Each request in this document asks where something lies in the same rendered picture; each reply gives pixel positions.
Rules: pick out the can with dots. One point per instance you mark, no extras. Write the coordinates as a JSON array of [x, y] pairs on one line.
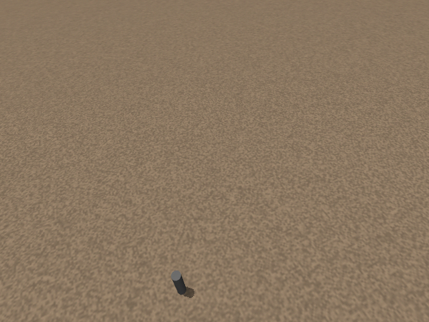
[[178, 282]]

